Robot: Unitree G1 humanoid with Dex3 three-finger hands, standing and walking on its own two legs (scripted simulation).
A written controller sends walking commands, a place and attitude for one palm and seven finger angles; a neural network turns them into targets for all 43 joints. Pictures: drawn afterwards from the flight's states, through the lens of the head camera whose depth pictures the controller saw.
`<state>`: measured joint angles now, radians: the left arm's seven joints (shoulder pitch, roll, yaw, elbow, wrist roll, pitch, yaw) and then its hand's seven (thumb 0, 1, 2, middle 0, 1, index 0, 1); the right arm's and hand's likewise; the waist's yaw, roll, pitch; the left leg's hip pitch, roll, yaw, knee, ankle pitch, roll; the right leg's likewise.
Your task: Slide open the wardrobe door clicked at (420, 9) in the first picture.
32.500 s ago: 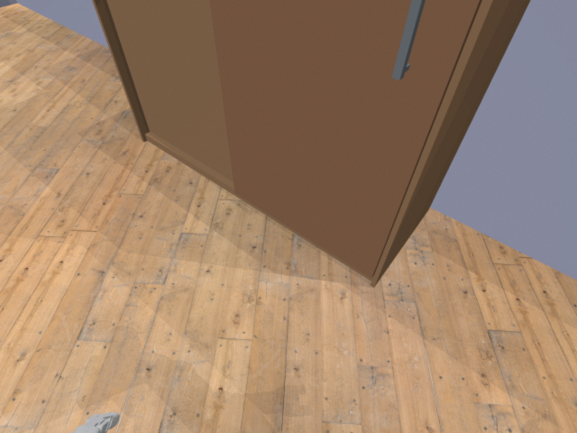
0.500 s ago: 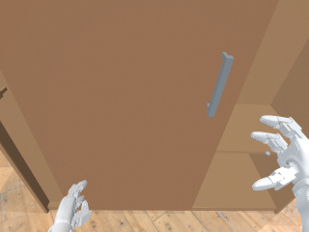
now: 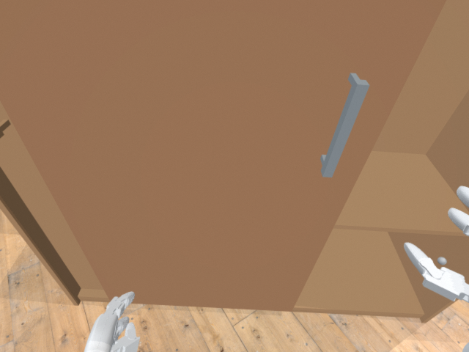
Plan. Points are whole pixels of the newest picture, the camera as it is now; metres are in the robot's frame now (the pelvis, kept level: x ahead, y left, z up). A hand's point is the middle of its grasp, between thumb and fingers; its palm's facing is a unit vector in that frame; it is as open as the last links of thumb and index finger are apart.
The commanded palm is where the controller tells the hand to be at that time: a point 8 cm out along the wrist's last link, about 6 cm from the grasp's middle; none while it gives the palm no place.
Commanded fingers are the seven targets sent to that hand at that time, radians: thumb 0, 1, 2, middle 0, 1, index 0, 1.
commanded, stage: draw the hand back to the body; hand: right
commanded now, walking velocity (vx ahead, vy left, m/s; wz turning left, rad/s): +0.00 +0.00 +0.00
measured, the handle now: (339, 128) +0.46 -0.19 +0.19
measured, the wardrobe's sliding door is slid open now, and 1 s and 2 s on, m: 0.58 0.58 0.58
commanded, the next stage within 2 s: step back with the hand held close in 0.56 s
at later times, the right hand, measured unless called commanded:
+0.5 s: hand (448, 269) +0.19 -0.27 +0.16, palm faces +0.51 +0.80 -0.32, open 7.5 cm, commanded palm +0.14 -0.30 +0.17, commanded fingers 0.00 -0.90 -0.90 0.20 0.30 0.20 0.30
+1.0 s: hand (448, 281) +0.18 -0.27 +0.15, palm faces +0.39 +0.80 -0.45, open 7.4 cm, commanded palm +0.12 -0.31 +0.17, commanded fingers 0.00 -0.90 -0.90 0.20 0.30 0.20 0.30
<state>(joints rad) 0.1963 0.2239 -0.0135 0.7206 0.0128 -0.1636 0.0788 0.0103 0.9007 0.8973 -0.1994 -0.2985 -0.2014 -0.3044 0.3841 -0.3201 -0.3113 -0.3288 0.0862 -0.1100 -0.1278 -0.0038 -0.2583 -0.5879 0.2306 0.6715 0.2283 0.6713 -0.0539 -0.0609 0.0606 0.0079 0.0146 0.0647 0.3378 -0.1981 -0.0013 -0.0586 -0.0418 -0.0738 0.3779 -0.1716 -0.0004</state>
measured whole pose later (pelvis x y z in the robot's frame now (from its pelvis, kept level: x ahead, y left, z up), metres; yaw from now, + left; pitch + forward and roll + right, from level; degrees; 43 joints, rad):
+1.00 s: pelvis -0.02 -0.01 -0.01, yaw +0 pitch -1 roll +1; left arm 0.18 0.24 0.00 0.59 -0.01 -0.04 0.10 0.01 0.90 0.90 -0.20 -0.30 -0.20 -0.30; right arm 0.55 -0.38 -0.36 -0.46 0.07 -0.12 -0.14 0.01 -0.89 -0.89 0.21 0.30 0.21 0.30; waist -0.01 -0.06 0.01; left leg -0.24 0.02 0.06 0.50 -0.23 -0.02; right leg -0.31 -0.05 -0.07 0.54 -0.21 -0.02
